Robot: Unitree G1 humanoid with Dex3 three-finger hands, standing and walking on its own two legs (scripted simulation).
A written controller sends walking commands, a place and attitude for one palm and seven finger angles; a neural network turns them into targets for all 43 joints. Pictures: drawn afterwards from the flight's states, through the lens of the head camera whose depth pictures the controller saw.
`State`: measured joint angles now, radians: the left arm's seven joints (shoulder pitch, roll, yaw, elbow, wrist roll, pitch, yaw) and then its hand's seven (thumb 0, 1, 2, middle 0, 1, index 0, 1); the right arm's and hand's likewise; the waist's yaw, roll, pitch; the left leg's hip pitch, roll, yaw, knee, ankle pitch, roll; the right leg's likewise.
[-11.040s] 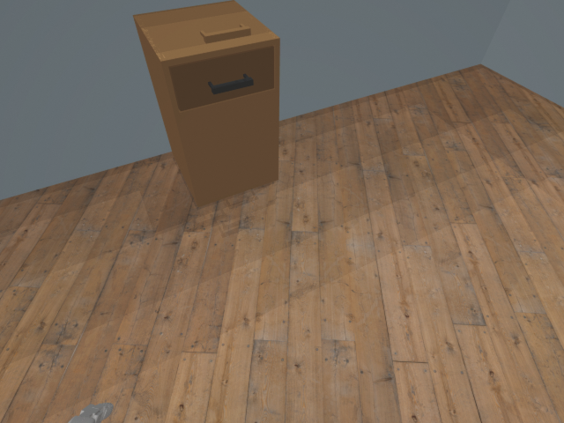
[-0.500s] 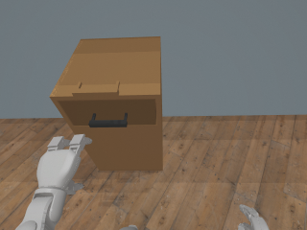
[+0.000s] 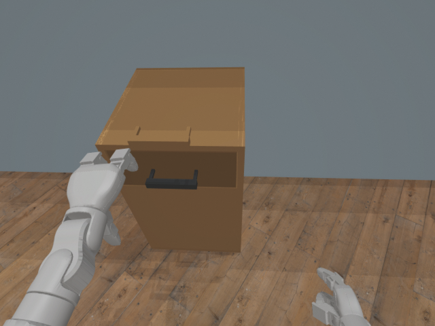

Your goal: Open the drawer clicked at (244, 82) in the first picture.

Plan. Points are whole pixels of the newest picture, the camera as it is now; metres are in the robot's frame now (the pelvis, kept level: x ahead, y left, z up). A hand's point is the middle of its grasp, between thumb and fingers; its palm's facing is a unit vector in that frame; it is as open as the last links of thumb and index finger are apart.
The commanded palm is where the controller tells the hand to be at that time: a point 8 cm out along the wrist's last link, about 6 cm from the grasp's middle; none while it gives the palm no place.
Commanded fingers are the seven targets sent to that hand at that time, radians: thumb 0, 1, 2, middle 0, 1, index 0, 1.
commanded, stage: raise the hand with hooked fingers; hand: left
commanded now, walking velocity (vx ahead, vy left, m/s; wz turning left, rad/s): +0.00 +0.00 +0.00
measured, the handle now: (172, 178) +0.54 +0.22 -0.15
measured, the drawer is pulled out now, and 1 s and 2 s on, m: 0.00 0.00 0.00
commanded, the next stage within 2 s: move the hooked fingers above the handle in 0.40 s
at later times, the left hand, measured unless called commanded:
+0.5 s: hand (121, 198) +0.31 +0.23 +0.08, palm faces +0.07 -0.10 -0.99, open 13.8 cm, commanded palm +0.28 +0.22 +0.14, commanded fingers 0.00 -0.50 0.30 -0.30 -1.20 -0.30 -1.20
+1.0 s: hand (136, 195) +0.36 +0.23 +0.01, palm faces -0.06 -0.08 -1.00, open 13.8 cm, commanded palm +0.35 +0.23 +0.08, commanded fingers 0.00 -0.50 0.30 -0.30 -1.20 -0.30 -1.20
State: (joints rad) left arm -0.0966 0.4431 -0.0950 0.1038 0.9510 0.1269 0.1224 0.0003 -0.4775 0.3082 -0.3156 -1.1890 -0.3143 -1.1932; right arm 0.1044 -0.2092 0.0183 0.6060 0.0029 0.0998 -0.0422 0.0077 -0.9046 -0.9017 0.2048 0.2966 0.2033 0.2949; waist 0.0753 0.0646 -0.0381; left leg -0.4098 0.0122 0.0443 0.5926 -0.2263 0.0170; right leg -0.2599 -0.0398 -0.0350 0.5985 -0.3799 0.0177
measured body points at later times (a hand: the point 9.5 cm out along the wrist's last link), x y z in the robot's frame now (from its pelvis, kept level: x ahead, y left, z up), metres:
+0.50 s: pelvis +0.00 -0.02 +0.00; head +0.02 -0.05 +0.45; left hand +0.30 +0.23 +0.13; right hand +0.18 -0.25 -0.11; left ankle +0.05 +0.11 -0.73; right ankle -0.04 -0.13 -0.73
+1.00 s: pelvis +0.01 -0.02 -0.01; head +0.06 -0.04 +0.44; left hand +0.36 +0.24 +0.06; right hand +0.15 -0.28 -0.14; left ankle +0.05 +0.11 -0.73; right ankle -0.04 -0.13 -0.73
